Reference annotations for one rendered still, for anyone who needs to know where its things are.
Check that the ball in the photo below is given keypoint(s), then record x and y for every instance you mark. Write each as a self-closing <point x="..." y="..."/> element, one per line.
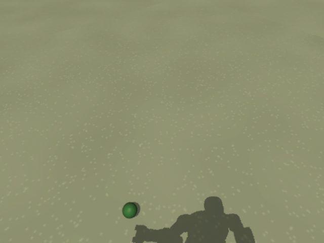
<point x="129" y="210"/>

